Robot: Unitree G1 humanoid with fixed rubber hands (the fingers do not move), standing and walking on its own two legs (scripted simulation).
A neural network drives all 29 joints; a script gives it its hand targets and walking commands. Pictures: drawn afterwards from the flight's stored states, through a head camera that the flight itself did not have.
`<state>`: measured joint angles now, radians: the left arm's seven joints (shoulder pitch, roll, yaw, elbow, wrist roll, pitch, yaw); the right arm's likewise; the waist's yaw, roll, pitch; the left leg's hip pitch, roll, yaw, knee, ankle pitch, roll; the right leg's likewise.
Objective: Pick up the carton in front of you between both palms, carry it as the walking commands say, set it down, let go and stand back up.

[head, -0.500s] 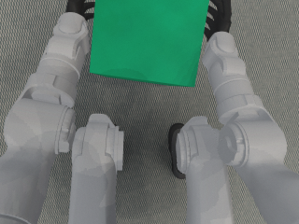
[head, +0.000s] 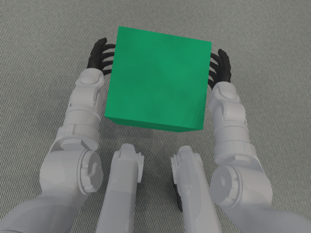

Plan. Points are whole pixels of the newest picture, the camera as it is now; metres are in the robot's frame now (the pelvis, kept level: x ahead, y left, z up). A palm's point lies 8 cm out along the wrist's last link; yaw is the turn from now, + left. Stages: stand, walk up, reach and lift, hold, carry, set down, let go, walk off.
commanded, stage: reach and lift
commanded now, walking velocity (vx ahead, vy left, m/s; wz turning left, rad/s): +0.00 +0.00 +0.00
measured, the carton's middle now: (155, 91) +0.47 +0.02 -0.14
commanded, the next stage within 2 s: none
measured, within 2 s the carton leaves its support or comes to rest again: neither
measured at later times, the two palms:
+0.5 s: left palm (73, 55) +0.44 +0.16 +0.08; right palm (261, 66) +0.44 -0.14 +0.09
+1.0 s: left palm out of the picture +0.40 +0.16 +0.24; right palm out of the picture +0.41 -0.15 +0.25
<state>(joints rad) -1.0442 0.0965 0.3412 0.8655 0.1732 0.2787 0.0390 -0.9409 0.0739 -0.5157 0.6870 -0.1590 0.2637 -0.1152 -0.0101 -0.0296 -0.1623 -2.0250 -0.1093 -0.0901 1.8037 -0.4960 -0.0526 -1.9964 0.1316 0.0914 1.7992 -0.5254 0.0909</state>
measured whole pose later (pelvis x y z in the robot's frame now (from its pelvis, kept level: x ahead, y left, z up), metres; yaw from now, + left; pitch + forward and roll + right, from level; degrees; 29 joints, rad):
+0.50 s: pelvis +0.05 +0.00 +0.13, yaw +1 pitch +32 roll -1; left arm -0.66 -0.01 0.30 0.71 0.13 0.28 0.06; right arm -0.60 0.12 -0.39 0.61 -0.12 0.26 -0.11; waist -0.01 -0.02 -0.24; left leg -1.45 -0.10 -0.12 1.38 -0.49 -0.04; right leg -1.43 0.12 0.11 1.38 -0.51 0.05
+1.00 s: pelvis +0.10 +0.00 +0.26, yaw +2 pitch +13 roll +0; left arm -0.31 -0.11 0.26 0.56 0.18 0.34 0.05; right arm -0.30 0.16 -0.31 0.52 -0.18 0.33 -0.06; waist -0.01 -0.01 -0.17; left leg -0.63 -0.07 -0.14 0.73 -0.32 -0.02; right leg -0.61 0.07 0.15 0.73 -0.34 0.02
